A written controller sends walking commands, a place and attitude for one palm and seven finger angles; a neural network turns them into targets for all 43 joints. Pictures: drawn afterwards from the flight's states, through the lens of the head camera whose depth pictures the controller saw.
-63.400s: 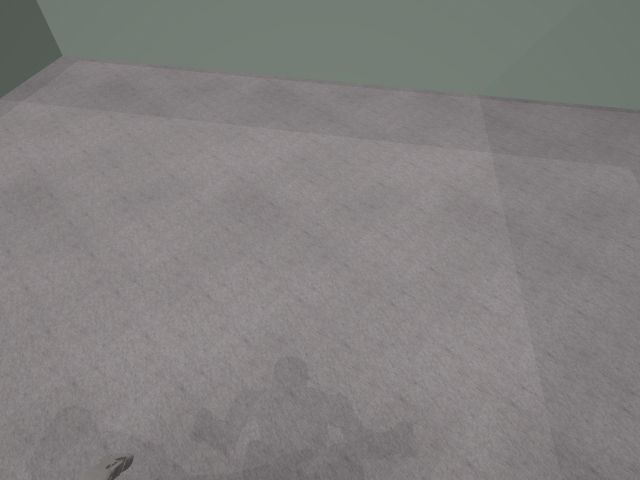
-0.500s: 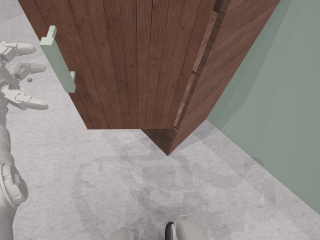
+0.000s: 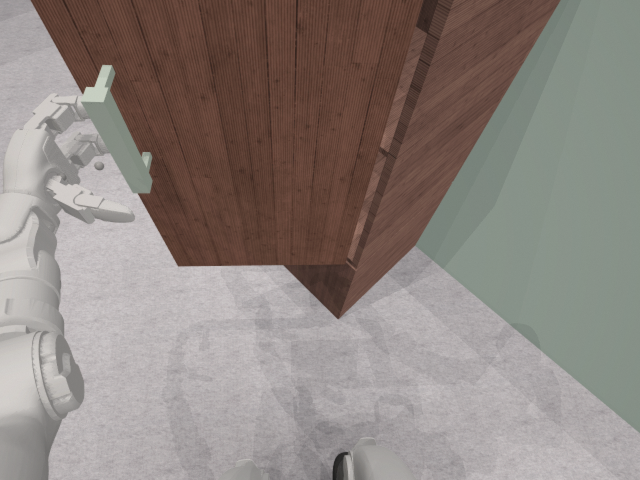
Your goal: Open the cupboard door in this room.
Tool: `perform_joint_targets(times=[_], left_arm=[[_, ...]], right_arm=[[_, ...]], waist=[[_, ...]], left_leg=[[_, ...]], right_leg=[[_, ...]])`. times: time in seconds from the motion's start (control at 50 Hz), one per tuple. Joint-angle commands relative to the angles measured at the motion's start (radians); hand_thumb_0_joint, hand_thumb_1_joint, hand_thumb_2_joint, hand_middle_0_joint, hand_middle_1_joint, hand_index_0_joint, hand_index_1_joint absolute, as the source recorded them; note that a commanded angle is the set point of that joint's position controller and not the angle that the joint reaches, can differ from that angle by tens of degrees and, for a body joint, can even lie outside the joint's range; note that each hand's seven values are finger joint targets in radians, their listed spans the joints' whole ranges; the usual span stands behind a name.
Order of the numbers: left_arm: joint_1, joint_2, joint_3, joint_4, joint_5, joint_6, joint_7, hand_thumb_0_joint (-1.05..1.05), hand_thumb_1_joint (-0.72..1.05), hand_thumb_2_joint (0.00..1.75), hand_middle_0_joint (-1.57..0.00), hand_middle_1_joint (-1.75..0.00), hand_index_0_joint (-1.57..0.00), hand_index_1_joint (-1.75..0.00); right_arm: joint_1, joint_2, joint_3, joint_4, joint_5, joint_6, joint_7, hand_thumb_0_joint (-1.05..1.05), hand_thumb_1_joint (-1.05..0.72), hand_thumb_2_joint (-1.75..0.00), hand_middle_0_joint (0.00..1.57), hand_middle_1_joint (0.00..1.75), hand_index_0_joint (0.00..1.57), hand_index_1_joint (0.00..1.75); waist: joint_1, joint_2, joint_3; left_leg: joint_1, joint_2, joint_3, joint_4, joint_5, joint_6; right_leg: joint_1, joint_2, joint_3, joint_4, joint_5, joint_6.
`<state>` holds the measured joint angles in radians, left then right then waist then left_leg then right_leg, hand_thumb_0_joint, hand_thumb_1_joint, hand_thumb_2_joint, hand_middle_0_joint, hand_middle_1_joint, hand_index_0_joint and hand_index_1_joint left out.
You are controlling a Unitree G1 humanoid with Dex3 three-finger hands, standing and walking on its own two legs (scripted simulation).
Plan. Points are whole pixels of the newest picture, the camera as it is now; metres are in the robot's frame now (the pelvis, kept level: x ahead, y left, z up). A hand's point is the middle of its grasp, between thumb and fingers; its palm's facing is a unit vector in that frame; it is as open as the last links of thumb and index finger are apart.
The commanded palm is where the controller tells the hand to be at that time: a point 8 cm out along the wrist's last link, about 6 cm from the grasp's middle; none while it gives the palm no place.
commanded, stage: slide the fingers in behind the handle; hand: left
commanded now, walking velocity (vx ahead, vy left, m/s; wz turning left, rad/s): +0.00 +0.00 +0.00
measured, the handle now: (125, 134) +0.52 +0.22 +0.09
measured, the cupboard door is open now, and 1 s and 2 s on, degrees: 48 48 48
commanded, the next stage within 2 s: close the thumb around the handle in 1.04 s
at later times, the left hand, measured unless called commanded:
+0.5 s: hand (126, 166) +0.47 +0.21 +0.09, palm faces -0.03 -1.00 -0.01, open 13.9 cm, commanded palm +0.44 +0.25 +0.09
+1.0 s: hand (138, 170) +0.46 +0.20 +0.09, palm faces +0.00 -1.00 -0.01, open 14.0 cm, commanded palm +0.43 +0.24 +0.09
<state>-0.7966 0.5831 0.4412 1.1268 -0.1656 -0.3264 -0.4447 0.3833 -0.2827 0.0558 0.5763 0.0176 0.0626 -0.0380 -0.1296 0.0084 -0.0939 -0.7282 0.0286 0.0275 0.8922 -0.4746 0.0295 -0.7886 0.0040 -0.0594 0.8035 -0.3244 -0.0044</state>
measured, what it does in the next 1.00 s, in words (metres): stands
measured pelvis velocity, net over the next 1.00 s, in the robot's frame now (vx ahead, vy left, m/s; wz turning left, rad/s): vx -0.01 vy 0.00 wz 0.01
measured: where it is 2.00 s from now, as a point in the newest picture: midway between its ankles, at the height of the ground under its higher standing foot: outside the picture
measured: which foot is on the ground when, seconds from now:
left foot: down 0.00-1.00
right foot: down 0.00-1.00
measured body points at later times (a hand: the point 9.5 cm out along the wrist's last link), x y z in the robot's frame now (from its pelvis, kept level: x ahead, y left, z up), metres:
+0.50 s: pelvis +0.01 +0.00 +0.00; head +0.10 +0.02 +0.44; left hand +0.46 +0.27 +0.09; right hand +0.04 -0.26 -0.11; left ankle -0.03 +0.10 -0.69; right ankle +0.03 -0.12 -0.69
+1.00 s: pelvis -0.01 +0.00 +0.00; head +0.09 +0.00 +0.44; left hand +0.45 +0.25 +0.09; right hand +0.03 -0.27 -0.11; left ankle -0.03 +0.10 -0.69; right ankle +0.03 -0.12 -0.69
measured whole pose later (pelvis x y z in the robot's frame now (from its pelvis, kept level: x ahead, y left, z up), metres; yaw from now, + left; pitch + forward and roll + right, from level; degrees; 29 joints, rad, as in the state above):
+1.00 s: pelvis -0.01 +0.00 +0.00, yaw +0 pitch +16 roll -1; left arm -0.78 0.45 0.37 1.08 -0.15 -0.37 -0.31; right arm 0.38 -0.28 0.04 0.61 0.01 0.03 -0.03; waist -0.12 0.02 -0.09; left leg -0.70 0.02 0.03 0.88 -0.46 0.02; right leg -0.77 0.00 -0.05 0.81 -0.32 -0.01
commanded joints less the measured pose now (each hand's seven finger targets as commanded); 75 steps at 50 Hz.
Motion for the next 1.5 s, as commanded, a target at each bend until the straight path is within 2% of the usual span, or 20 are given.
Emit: perform_joint_targets(times=[0.0,0.12,0.18,0.32,0.36,0.4,0.44,0.52,0.62,0.68,0.74,0.8,0.88,0.94,1.04,1.12,1.18,1.3,1.38,1.48], left_arm=[[-0.417,0.295,0.035,-0.214,-0.008,-0.054,0.011,0.0,-0.5,0.3,-0.3,-1.2,-0.3,-1.2],[-0.372,0.225,0.009,-0.238,-0.029,-0.069,0.018,0.0,-0.5,0.3,-0.3,-1.2,-0.3,-1.2],[-0.42,0.162,-0.043,-0.273,-0.039,-0.065,0.019,0.0,-0.5,0.3,-0.3,-1.2,-0.3,-1.2],[-0.385,0.204,0.003,-0.289,-0.012,-0.073,0.082,0.0,-0.5,0.3,-0.3,-1.2,-0.3,-1.2],[-0.378,0.151,-0.039,-0.315,-0.004,-0.076,0.089,0.0,-0.5,0.3,-0.3,-1.2,-0.3,-1.2],[-0.367,0.158,-0.027,-0.35,-0.01,-0.084,0.092,0.0,-0.5,0.3,-0.3,-1.2,-0.3,-1.2],[-0.333,0.085,-0.066,-0.353,-0.031,-0.076,0.09,0.0,-0.5,0.3,-0.3,-1.2,-0.3,-1.2],[-0.329,0.093,-0.045,-0.313,-0.037,-0.059,0.108,0.0,-0.5,0.3,-0.3,-1.2,-0.3,-1.2],[-0.367,0.077,-0.066,-0.333,-0.004,-0.079,0.154,0.0,-0.5,0.3,-0.3,-1.2,-0.3,-1.2],[-0.348,0.139,-0.019,-0.312,0.002,-0.099,0.165,0.0,-0.5,0.3,-0.3,-1.2,-0.3,-1.2],[-0.406,0.081,-0.076,-0.274,0.011,-0.104,0.149,0.0,-0.5,0.3,-0.3,-1.2,-0.3,-1.2],[-0.414,0.138,-0.033,-0.262,0.006,-0.107,0.138,0.0,-0.5,0.3,-0.3,-1.2,-0.3,-1.2],[-0.445,0.075,-0.078,-0.288,-0.013,-0.116,0.127,0.0,-0.5,0.3,-0.3,-1.2,-0.3,-1.2],[-0.401,0.14,-0.021,-0.269,-0.012,-0.11,0.128,0.0,-0.5,0.3,-0.3,-1.2,-0.3,-1.2],[-0.411,0.109,-0.056,-0.291,-0.004,-0.113,0.127,0.0,-0.5,0.3,-0.3,-1.2,-0.3,-1.2],[-0.402,0.11,-0.054,-0.289,-0.012,-0.112,0.123,0.0,-0.5,0.3,-0.3,-1.2,-0.3,-1.2],[-0.399,0.141,-0.029,-0.244,-0.013,-0.106,0.124,0.0,-0.33,0.37,-0.31,-1.22,-0.31,-1.22],[-0.366,0.129,-0.032,-0.288,-0.015,-0.112,0.111,0.0,0.0,0.52,-0.34,-1.25,-0.34,-1.25],[-0.403,0.096,-0.062,-0.253,-0.023,-0.096,0.109,0.0,0.23,0.61,-0.35,-1.28,-0.35,-1.28],[-0.432,0.148,-0.033,-0.25,-0.004,-0.097,0.124,0.0,0.51,0.73,-0.37,-1.31,-0.37,-1.31]], right_arm=[[0.138,-0.176,-0.071,-0.06,-0.002,-0.021,-0.018,0.0,-0.9,-0.9,0.2,0.3,0.2,0.3],[0.138,-0.172,-0.078,-0.058,-0.001,-0.019,-0.01,0.0,-0.9,-0.9,0.2,0.3,0.2,0.3],[0.131,-0.168,-0.077,-0.058,0.0,-0.024,-0.011,0.0,-0.9,-0.9,0.2,0.3,0.2,0.3],[0.131,-0.16,-0.078,-0.056,-0.004,-0.022,-0.003,0.0,-0.9,-0.9,0.2,0.3,0.2,0.3],[0.128,-0.155,-0.081,-0.06,-0.003,-0.025,0.001,0.0,-0.9,-0.9,0.2,0.3,0.2,0.3],[0.131,-0.158,-0.086,-0.058,-0.004,-0.026,0.003,0.0,-0.9,-0.9,0.2,0.3,0.2,0.3],[0.125,-0.153,-0.086,-0.062,-0.002,-0.028,0.009,0.0,-0.9,-0.9,0.2,0.3,0.2,0.3],[0.121,-0.155,-0.088,-0.052,0.0,-0.027,0.007,0.0,-0.9,-0.9,0.2,0.3,0.2,0.3],[0.114,-0.146,-0.083,-0.056,-0.004,-0.034,0.011,0.0,-0.9,-0.9,0.2,0.3,0.2,0.3],[0.114,-0.153,-0.081,-0.058,-0.005,-0.036,0.006,0.0,-0.9,-0.9,0.2,0.3,0.2,0.3],[0.106,-0.147,-0.077,-0.047,-0.002,-0.043,0.005,0.0,-0.9,-0.9,0.2,0.3,0.2,0.3],[0.106,-0.154,-0.075,-0.047,-0.002,-0.044,-0.004,0.0,-0.9,-0.9,0.2,0.3,0.2,0.3],[0.11,-0.149,-0.076,-0.043,-0.002,-0.056,-0.006,0.0,-0.9,-0.9,0.2,0.3,0.2,0.3],[0.114,-0.157,-0.08,-0.038,-0.004,-0.053,-0.007,0.0,-0.9,-0.9,0.2,0.3,0.2,0.3],[0.109,-0.153,-0.079,-0.039,-0.003,-0.053,-0.004,0.0,-0.9,-0.9,0.2,0.3,0.2,0.3],[0.107,-0.154,-0.08,-0.042,0.0,-0.054,-0.006,0.0,-0.9,-0.9,0.2,0.3,0.2,0.3],[0.112,-0.16,-0.076,-0.04,-0.001,-0.054,-0.01,0.0,-0.9,-0.9,0.2,0.3,0.2,0.3],[0.117,-0.153,-0.08,-0.044,-0.003,-0.055,-0.005,0.0,-0.9,-0.9,0.2,0.3,0.2,0.3],[0.109,-0.156,-0.077,-0.044,0.001,-0.053,-0.007,0.0,-0.9,-0.9,0.2,0.3,0.2,0.3],[0.118,-0.16,-0.076,-0.04,-0.004,-0.052,-0.012,0.0,-0.9,-0.9,0.2,0.3,0.2,0.3]], waist=[[0.001,0.122,-0.408],[0.001,0.088,-0.441],[-0.012,0.131,-0.418],[0.009,0.103,-0.418],[0.003,0.129,-0.425],[0.012,0.147,-0.457],[0.011,0.128,-0.457],[0.009,0.065,-0.403],[0.011,0.095,-0.377],[0.02,0.046,-0.392],[-0.004,0.066,-0.356],[0.008,0.08,-0.392],[-0.005,0.092,-0.414],[0.014,0.05,-0.433],[0.009,0.096,-0.405],[0.006,0.076,-0.407],[0.006,0.048,-0.364],[0.02,0.093,-0.454],[-0.003,0.057,-0.356],[-0.001,0.059,-0.374]], left_leg=[[0.158,-0.015,-0.049,-0.107,0.416,-0.003],[0.193,-0.01,-0.048,-0.098,0.477,-0.007],[0.227,-0.009,-0.056,-0.104,0.485,-0.01],[0.194,-0.011,-0.051,-0.109,0.496,-0.01],[0.232,-0.009,-0.053,-0.111,0.511,-0.014],[0.278,-0.002,-0.061,-0.105,0.577,-0.023],[0.296,0.0,-0.061,-0.108,0.601,-0.027],[0.23,-0.006,-0.051,-0.119,0.524,-0.016],[0.232,-0.011,-0.056,-0.129,0.489,-0.02],[0.181,-0.017,-0.044,-0.127,0.44,-0.011],[0.173,-0.019,-0.044,-0.13,0.379,-0.011],[0.165,-0.023,-0.044,-0.128,0.371,-0.009],[0.21,-0.021,-0.052,-0.12,0.416,-0.011],[0.168,-0.022,-0.041,-0.121,0.395,-0.007],[0.183,-0.022,-0.043,-0.125,0.396,-0.01],[0.171,-0.023,-0.038,-0.129,0.373,-0.006],[0.128,-0.026,-0.037,-0.133,0.331,-0.001],[0.194,-0.022,-0.04,-0.117,0.446,-0.008],[0.146,-0.023,-0.039,-0.131,0.363,-0.003],[0.147,-0.023,-0.048,-0.125,0.366,-0.004]], right_leg=[[0.303,0.028,0.037,-0.037,0.311,-0.023],[0.313,0.032,0.034,-0.036,0.354,-0.021],[0.27,0.033,0.023,-0.038,0.325,-0.025],[0.319,0.029,0.029,-0.032,0.365,-0.022],[0.293,0.03,0.024,-0.036,0.349,-0.021],[0.285,0.033,0.021,-0.033,0.363,-0.022],[0.288,0.035,0.016,-0.039,0.372,-0.023],[0.312,0.033,0.019,-0.047,0.366,-0.02],[0.289,0.029,0.017,-0.043,0.328,-0.023],[0.347,0.026,0.03,-0.039,0.34,-0.024],[0.306,0.025,0.03,-0.044,0.296,-0.022],[0.331,0.022,0.037,-0.04,0.297,-0.024],[0.305,0.025,0.029,-0.038,0.31,-0.023],[0.355,0.023,0.041,-0.041,0.33,-0.019],[0.326,0.024,0.036,-0.044,0.315,-0.022],[0.338,0.024,0.04,-0.049,0.311,-0.02],[0.342,0.024,0.042,-0.053,0.284,-0.022],[0.359,0.025,0.041,-0.035,0.365,-0.023],[0.324,0.025,0.035,-0.052,0.305,-0.021],[0.316,0.023,0.036,-0.043,0.295,-0.022]])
